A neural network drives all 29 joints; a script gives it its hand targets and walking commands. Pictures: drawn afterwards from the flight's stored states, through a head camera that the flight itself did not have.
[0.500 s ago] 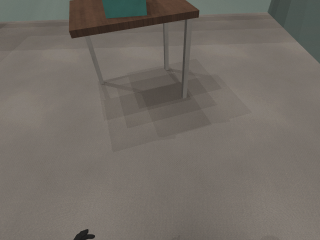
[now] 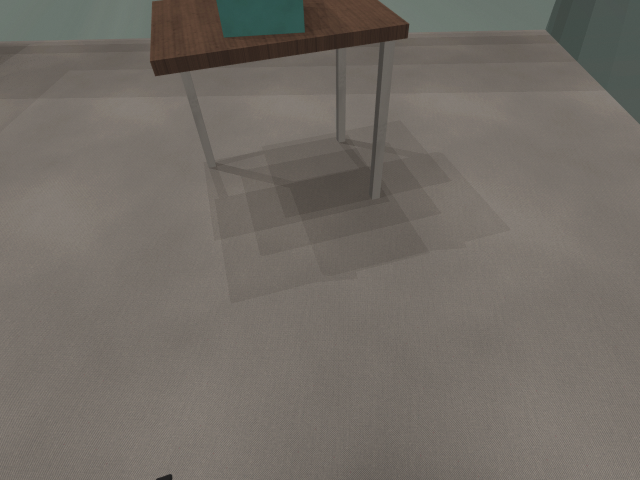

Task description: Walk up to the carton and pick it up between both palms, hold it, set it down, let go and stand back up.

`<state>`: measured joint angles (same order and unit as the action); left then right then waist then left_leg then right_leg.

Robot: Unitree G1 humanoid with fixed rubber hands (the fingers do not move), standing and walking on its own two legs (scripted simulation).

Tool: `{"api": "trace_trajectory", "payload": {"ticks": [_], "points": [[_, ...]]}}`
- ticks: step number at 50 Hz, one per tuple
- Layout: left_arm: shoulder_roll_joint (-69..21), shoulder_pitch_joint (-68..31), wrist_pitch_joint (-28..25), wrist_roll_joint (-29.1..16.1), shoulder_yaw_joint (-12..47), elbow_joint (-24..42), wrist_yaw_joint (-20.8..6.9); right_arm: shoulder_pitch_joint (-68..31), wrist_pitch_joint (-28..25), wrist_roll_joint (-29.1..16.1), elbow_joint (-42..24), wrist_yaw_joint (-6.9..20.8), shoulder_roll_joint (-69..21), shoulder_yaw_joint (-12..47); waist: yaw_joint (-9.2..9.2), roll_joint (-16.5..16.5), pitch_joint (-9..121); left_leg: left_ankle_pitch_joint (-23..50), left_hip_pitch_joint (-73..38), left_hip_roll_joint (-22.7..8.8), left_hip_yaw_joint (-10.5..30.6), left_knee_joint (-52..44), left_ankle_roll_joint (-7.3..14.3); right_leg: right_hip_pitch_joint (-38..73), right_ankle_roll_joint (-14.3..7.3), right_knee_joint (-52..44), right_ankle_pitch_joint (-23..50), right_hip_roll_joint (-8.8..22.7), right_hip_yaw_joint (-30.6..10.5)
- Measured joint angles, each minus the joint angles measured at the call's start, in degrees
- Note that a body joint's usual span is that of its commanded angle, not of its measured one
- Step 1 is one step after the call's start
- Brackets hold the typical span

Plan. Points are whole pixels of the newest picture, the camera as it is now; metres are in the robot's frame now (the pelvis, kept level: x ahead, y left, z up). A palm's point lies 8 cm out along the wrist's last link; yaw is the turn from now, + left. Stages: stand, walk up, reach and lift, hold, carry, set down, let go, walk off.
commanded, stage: stand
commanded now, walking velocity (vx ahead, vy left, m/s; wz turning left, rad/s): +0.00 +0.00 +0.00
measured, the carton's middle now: out of the picture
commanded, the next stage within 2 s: none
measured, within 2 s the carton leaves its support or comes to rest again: neither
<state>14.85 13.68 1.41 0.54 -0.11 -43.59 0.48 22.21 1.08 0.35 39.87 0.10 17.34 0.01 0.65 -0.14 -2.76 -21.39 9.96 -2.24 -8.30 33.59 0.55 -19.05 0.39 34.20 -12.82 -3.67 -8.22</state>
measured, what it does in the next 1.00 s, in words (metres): stands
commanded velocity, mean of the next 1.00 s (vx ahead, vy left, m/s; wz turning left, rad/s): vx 0.00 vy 0.00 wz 0.00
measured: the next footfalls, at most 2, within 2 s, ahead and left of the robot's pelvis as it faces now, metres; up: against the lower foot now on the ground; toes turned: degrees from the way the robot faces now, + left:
none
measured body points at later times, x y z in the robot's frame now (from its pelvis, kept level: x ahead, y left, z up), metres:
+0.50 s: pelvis +0.00 +0.00 +0.00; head +0.01 +0.00 +0.45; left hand +0.11 +0.26 -0.12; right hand +0.06 -0.27 -0.12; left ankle -0.03 +0.11 -0.73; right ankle +0.06 -0.12 -0.73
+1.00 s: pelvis +0.00 +0.00 +0.00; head +0.02 +0.00 +0.45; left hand +0.10 +0.26 -0.12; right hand +0.06 -0.27 -0.12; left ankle -0.03 +0.11 -0.73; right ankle +0.06 -0.12 -0.73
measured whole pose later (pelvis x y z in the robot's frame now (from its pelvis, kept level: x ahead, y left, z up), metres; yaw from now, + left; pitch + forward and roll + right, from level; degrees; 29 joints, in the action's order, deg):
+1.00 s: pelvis +0.00 +0.00 +0.00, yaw +1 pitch -2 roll +0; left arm 14.7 13.0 1.3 0.5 -0.2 -47.3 0.8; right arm 21.3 0.9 0.1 42.6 -0.2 16.6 0.0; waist 0.7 -0.2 -3.1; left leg -20.6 8.8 -1.9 -7.3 31.4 0.6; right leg -17.5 0.6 31.8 -12.1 -3.2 -7.8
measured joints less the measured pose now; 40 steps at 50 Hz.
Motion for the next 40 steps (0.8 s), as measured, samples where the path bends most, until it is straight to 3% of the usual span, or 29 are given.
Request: {"api": "trace_trajectory", "payload": {"ticks": [40], "points": [[-0.02, -0.86, -0.05, -0.02, -0.03, -2.78, 0.23, -0.37, -0.24, -0.28, 1.81, -0.23, -0.76, 0.08, 0.05, 0.08, -0.09, 0.54, -0.97, 0.48, 0.95, -1.63, 0.17, 1.32, 0.32, -1.79, 0.37, 0.54, 0.37]]}}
